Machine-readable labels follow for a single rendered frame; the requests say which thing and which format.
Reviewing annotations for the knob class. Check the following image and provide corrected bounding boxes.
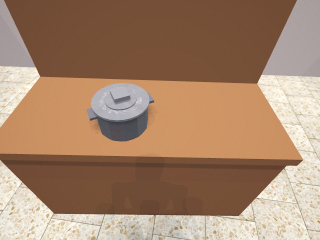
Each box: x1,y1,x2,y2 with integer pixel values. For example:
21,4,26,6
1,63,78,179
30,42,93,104
109,86,131,103

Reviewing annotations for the pot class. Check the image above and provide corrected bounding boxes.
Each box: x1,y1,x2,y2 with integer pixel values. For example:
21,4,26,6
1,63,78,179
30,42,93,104
86,93,154,142

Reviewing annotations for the table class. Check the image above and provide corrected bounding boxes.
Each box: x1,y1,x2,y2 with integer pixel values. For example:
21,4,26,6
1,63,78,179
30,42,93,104
0,0,303,216

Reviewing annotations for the lid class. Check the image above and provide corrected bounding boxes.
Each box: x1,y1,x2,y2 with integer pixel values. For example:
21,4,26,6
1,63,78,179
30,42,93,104
91,83,150,122

